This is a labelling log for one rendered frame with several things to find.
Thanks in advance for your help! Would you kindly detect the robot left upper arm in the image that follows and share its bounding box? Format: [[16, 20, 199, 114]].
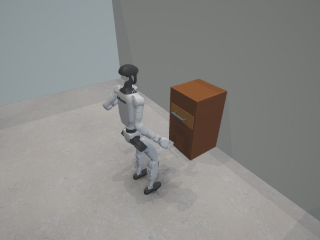
[[102, 85, 123, 111]]

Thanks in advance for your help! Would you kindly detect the robot right shin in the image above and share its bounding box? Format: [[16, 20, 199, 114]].
[[147, 161, 159, 189]]

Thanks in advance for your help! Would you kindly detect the handle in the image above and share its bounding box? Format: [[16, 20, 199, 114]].
[[171, 112, 187, 122]]

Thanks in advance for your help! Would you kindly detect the robot right forearm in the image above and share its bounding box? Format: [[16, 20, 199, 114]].
[[137, 123, 162, 143]]

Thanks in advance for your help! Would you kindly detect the robot right upper arm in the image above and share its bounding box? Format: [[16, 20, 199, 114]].
[[132, 94, 145, 131]]

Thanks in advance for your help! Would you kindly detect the cabinet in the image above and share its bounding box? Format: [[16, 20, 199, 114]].
[[169, 79, 227, 161]]

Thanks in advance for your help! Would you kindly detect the robot right hand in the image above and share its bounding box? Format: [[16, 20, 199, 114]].
[[159, 137, 174, 151]]

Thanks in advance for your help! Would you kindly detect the robot right thigh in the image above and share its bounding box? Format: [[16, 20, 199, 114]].
[[133, 137, 158, 168]]

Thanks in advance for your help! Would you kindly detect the robot left hand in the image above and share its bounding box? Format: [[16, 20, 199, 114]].
[[132, 85, 138, 92]]

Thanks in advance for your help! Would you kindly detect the robot left forearm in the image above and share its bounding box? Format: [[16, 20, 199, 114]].
[[112, 99, 118, 107]]

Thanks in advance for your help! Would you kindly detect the drawer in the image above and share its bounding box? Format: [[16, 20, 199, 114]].
[[171, 103, 194, 129]]

